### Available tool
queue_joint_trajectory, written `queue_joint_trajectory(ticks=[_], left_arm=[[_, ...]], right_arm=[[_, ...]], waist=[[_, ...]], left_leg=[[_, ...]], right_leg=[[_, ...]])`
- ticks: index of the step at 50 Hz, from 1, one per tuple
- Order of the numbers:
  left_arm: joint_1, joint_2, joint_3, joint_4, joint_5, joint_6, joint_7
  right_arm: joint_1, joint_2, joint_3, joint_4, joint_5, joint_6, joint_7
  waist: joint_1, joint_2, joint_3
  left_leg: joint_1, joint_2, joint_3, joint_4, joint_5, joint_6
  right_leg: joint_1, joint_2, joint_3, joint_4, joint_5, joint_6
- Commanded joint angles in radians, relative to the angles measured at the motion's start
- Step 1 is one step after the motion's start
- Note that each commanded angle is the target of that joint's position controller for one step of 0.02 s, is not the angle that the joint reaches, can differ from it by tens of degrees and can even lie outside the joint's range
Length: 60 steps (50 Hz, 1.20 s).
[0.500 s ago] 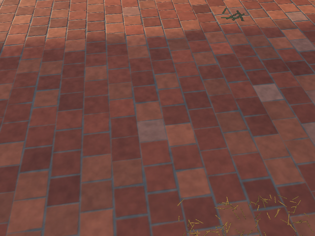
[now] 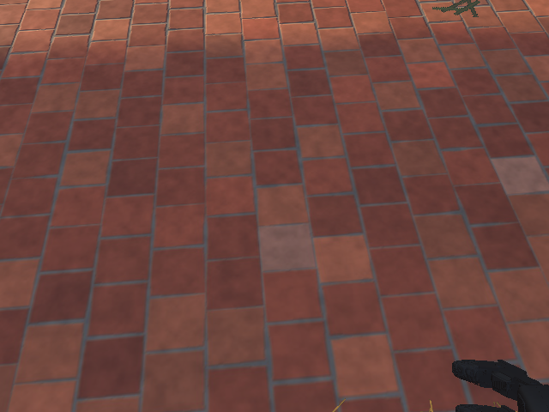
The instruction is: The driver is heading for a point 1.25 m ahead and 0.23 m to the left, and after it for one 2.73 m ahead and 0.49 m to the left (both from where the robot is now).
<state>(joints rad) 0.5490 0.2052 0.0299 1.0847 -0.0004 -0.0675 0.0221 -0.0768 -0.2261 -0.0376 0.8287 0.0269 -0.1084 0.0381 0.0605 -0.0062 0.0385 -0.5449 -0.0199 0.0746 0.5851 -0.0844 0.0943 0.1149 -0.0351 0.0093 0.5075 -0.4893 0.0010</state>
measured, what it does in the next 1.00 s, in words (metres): walks ahead: right foot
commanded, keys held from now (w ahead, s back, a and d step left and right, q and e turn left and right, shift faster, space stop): w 0.46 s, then w+q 0.54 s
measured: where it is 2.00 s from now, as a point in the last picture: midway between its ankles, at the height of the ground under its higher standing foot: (253, 203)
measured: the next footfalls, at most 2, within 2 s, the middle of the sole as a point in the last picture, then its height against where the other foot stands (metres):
right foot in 0.52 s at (369, 399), level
left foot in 1.08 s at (257, 291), level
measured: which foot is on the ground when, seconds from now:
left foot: down 0.00-0.54, up 0.56-1.00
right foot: down 0.00-0.00, up 0.02-0.50, down 0.52-1.00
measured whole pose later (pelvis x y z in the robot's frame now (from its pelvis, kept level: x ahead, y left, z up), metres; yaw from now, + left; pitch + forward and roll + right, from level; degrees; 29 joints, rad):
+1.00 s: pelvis +0.56 -0.03 +0.02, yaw +15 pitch +1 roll -2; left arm 0.33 0.24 0.08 0.97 0.00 -0.08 0.03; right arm 0.08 -0.22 -0.07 0.83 0.02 -0.04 0.05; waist 0.06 0.02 0.02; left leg -0.64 0.08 0.04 0.67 -0.03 0.08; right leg 0.11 0.00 -0.29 0.25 -0.37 0.01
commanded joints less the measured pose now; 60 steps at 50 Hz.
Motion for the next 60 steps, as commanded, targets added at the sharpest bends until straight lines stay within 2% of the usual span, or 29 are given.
queue_joint_trajectory(ticks=[1, 2, 3, 4, 5, 7, 11, 16, 21, 23, 25, 26, 27, 28, 29, 31, 33, 36, 42, 48, 51, 53, 54, 55, 56, 57, 58, 59, 60], left_arm=[[0.075, 0.012, -0.013, -0.063, -0.013, -0.056, -0.026], [-0.049, 0.099, 0.013, -0.112, -0.047, -0.073, -0.029], [-0.139, 0.126, 0.018, -0.141, -0.052, -0.079, -0.022], [-0.175, 0.128, 0.028, -0.146, -0.041, -0.073, -0.011], [-0.150, 0.110, 0.035, -0.141, -0.030, -0.056, -0.004], [-0.112, 0.064, 0.034, -0.136, -0.026, -0.026, 0.003], [-0.274, 0.096, 0.047, -0.203, -0.006, -0.017, 0.008], [-0.481, 0.071, 0.035, -0.259, -0.011, -0.033, -0.016], [-0.608, 0.084, 0.026, -0.311, -0.023, -0.042, -0.048], [-0.585, 0.110, 0.033, -0.318, -0.024, -0.048, -0.057], [-0.399, 0.171, 0.066, -0.273, -0.021, -0.056, -0.054], [-0.194, 0.244, 0.092, -0.225, -0.010, -0.058, -0.044], [-0.058, 0.360, 0.122, -0.195, 0.006, -0.052, -0.041], [-0.042, 0.272, 0.097, -0.194, 0.006, -0.050, -0.041], [-0.133, 0.210, 0.076, -0.206, 0.002, -0.053, -0.038], [-0.296, 0.135, 0.051, -0.230, 0.000, -0.054, -0.039], [-0.345, 0.101, 0.045, -0.219, 0.013, -0.061, -0.043], [-0.325, 0.128, 0.056, -0.194, 0.020, -0.068, -0.033], [-0.287, 0.164, 0.066, -0.179, 0.016, -0.056, 0.000], [-0.195, 0.196, 0.082, -0.151, -0.007, -0.020, 0.010], [-0.235, 0.240, 0.094, -0.170, -0.018, -0.002, 0.015], [-0.278, 0.257, 0.093, -0.186, -0.024, 0.009, 0.016], [-0.270, 0.224, 0.080, -0.210, -0.004, -0.001, 0.015], [-0.196, 0.078, 0.038, -0.267, 0.008, -0.038, -0.002], [-0.306, 0.157, 0.048, -0.292, -0.032, -0.087, -0.021], [-0.379, 0.175, 0.052, -0.316, -0.061, -0.104, -0.027], [-0.383, 0.167, 0.051, -0.309, -0.044, -0.107, -0.020], [-0.382, 0.183, 0.063, -0.298, -0.013, -0.097, -0.011], [-0.359, 0.187, 0.069, -0.297, -0.004, -0.082, -0.011]], right_arm=[[0.531, -0.233, -0.069, 0.109, -0.024, 0.018, -0.011], [0.416, -0.179, -0.051, 0.098, -0.014, 0.012, -0.009], [0.307, -0.138, -0.038, 0.073, -0.011, 0.006, -0.007], [0.244, -0.107, -0.027, 0.067, -0.023, -0.002, 0.000], [0.213, -0.085, -0.020, 0.070, -0.034, -0.008, 0.005], [0.226, -0.076, -0.018, 0.093, -0.032, -0.011, 0.006], [0.313, -0.135, -0.026, 0.127, -0.031, -0.014, -0.023], [0.416, -0.162, -0.030, 0.141, -0.017, 0.001, -0.045], [0.508, -0.176, -0.038, 0.174, -0.005, 0.024, -0.049], [0.502, -0.188, -0.045, 0.176, -0.005, 0.035, -0.051], [0.471, -0.180, -0.041, 0.165, -0.009, 0.046, -0.049], [0.462, -0.141, -0.023, 0.141, -0.021, 0.046, -0.047], [0.582, -0.014, 0.014, 0.124, -0.022, 0.027, -0.038], [0.568, -0.059, 0.005, 0.142, 0.000, 0.003, -0.035], [0.471, -0.155, -0.024, 0.114, 0.030, -0.007, -0.036], [0.381, -0.143, -0.032, 0.096, 0.018, 0.002, -0.049], [0.420, -0.097, -0.039, 0.108, 0.012, 0.036, -0.051], [0.406, -0.066, -0.044, 0.092, 0.009, 0.065, -0.051], [0.225, -0.054, -0.045, 0.017, -0.007, 0.060, -0.025], [0.057, -0.042, -0.033, -0.079, -0.005, 0.059, 0.015], [0.115, -0.090, -0.055, -0.101, 0.000, 0.063, 0.026], [0.369, -0.185, -0.107, -0.049, 0.006, 0.064, 0.015], [0.505, -0.283, -0.142, -0.019, 0.002, 0.074, -0.010], [0.447, -0.361, -0.147, -0.047, 0.003, 0.065, -0.013], [0.493, -0.278, -0.118, -0.053, -0.013, 0.057, -0.009], [0.466, -0.216, -0.103, -0.049, -0.019, 0.045, -0.009], [0.387, -0.176, -0.091, -0.061, -0.011, 0.035, -0.006], [0.319, -0.137, -0.078, -0.078, -0.009, 0.032, -0.008], [0.286, -0.127, -0.072, -0.095, -0.016, 0.031, -0.013]], waist=[[-0.207, 0.218, -0.474], [-0.175, 0.189, -0.260], [-0.140, 0.087, -0.147], [-0.100, 0.020, -0.085], [-0.054, 0.040, -0.066], [-0.020, 0.078, -0.038], [-0.036, 0.057, 0.028], [-0.101, 0.044, 0.032], [-0.136, 0.049, 0.057], [-0.109, 0.066, 0.039], [0.001, 0.076, -0.068], [0.079, 0.036, -0.220], [0.054, -0.208, -0.397], [0.071, -0.233, -0.472], [0.056, -0.172, -0.302], [-0.004, -0.070, -0.132], [-0.059, -0.103, -0.071], [-0.079, -0.071, -0.027], [-0.045, -0.045, 0.030], [0.003, -0.027, 0.079], [-0.064, -0.081, 0.002], [-0.210, -0.075, -0.142], [-0.250, 0.055, -0.228], [-0.118, 0.280, -0.325], [-0.187, 0.152, -0.389], [-0.182, 0.112, -0.264], [-0.124, 0.006, -0.167], [-0.087, -0.006, -0.131], [-0.056, 0.008, -0.112]], left_leg=[[1.005, 0.421, -0.891, -0.297, -0.317, 0.284], [0.834, 0.379, -0.745, -0.326, -0.331, 0.220], [0.635, 0.348, -0.581, -0.349, -0.242, 0.185], [0.471, 0.309, -0.465, -0.379, -0.139, 0.161], [0.365, 0.265, -0.370, -0.408, -0.095, 0.140], [0.262, 0.229, -0.287, -0.458, -0.084, 0.145], [0.265, 0.229, -0.230, -0.509, -0.033, 0.166], [0.355, 0.196, -0.145, -0.497, 0.037, 0.117], [0.538, 0.262, -0.155, -0.419, 0.043, 0.102], [0.593, 0.288, -0.165, -0.363, 0.125, 0.086], [0.562, 0.235, -0.137, -0.134, 0.416, 0.052], [0.400, 0.176, -0.096, 0.134, 0.339, 0.018], [-0.024, 0.002, -0.030, 0.554, -0.092, -0.062], [-0.141, -0.022, -0.202, 0.712, -0.477, -0.054], [-0.224, 0.035, -0.218, 0.772, -0.423, -0.036], [-0.170, 0.127, -0.179, 0.678, -0.258, -0.035], [-0.061, 0.164, -0.181, 0.605, -0.179, -0.036], [-0.098, 0.163, -0.184, 0.561, -0.092, -0.043], [-0.158, 0.141, -0.133, 0.239, 0.157, -0.056], [-0.218, 0.117, -0.038, 0.084, 0.063, -0.016], [-0.035, 0.027, 0.053, 0.078, -0.084, 0.035], [0.335, -0.057, 0.066, -0.010, -0.053, 0.099], [0.632, 0.085, -0.184, -0.049, -0.062, 0.159], [0.928, 0.332, -0.798, -0.198, -0.190, 0.368], [0.955, 0.355, -0.895, -0.312, -0.228, 0.349], [0.867, 0.325, -0.732, -0.303, -0.159, 0.298], [0.698, 0.276, -0.596, -0.299, -0.050, 0.255], [0.566, 0.236, -0.500, -0.307, 0.038, 0.225], [0.474, 0.213, -0.458, -0.329, 0.091, 0.219]], right_leg=[[-0.747, 0.093, 0.151, 0.888, -0.033, -0.027], [-0.849, 0.028, 0.133, 0.943, 0.006, -0.050], [-0.828, -0.032, 0.099, 0.905, 0.105, -0.063], [-0.772, -0.071, 0.078, 0.846, 0.173, -0.065], [-0.695, -0.106, 0.083, 0.791, 0.212, -0.068], [-0.638, -0.122, 0.071, 0.725, 0.217, -0.064], [-0.787, -0.146, 0.053, 0.531, 0.381, -0.020], [-0.769, -0.092, -0.002, 0.183, 0.609, -0.006], [-0.787, -0.061, -0.003, 0.037, 0.532, -0.026], [-0.734, -0.044, -0.011, 0.004, 0.448, -0.052], [-0.453, 0.016, -0.051, -0.035, 0.408, -0.092], [-0.135, -0.076, 0.042, 0.011, 0.430, -0.146], [0.296, -0.355, 0.487, -0.045, 0.293, -0.297], [0.314, -0.407, 0.725, -0.187, 0.205, -0.318], [0.181, -0.373, 0.558, -0.197, 0.205, -0.252], [-0.110, -0.296, 0.296, -0.265, 0.318, -0.192], [-0.258, -0.236, 0.146, -0.334, 0.366, -0.162], [-0.292, -0.224, 0.019, -0.372, 0.501, -0.174], [-0.231, -0.211, -0.140, -0.401, 0.546, -0.154], [-0.022, -0.272, -0.212, -0.318, 0.684, -0.142], [0.007, -0.272, -0.254, -0.135, 1.149, -0.112], [-0.097, -0.220, -0.279, 0.225, 1.216, -0.066], [-0.361, -0.165, -0.278, 0.550, 0.818, -0.016], [-0.792, 0.074, -0.128, 0.922, -0.063, 0.044], [-0.903, 0.051, 0.089, 0.973, -0.069, 0.009], [-0.960, 0.004, 0.085, 0.930, 0.007, -0.021], [-0.915, -0.047, 0.082, 0.821, 0.088, -0.028], [-0.837, -0.079, 0.078, 0.730, 0.125, -0.022], [-0.768, -0.096, 0.081, 0.687, 0.152, -0.013]])
Velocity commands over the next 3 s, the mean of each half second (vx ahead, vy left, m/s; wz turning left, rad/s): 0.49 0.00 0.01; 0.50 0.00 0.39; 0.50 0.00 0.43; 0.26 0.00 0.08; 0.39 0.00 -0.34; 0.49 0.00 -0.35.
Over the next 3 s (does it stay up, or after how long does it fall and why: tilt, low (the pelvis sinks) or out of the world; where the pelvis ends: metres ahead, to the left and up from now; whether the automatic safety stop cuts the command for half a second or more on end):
stays up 1.49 0.22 0.02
